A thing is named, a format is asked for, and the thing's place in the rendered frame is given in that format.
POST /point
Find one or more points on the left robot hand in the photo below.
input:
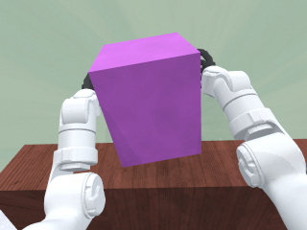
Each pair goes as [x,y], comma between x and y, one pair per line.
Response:
[87,83]

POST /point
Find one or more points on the right robot upper arm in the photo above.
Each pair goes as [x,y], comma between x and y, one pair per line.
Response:
[274,164]

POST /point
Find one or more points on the robot left forearm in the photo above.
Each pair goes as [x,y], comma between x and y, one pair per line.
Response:
[77,135]

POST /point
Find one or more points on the left robot upper arm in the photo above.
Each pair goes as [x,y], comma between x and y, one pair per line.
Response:
[71,202]

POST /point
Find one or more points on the pedestal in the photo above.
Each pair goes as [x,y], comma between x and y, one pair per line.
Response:
[204,191]

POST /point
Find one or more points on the right robot hand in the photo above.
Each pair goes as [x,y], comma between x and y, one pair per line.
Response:
[208,60]

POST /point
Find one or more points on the robot right forearm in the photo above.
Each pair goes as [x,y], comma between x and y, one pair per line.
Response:
[247,116]

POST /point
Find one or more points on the carton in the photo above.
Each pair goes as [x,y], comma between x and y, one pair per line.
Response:
[149,90]

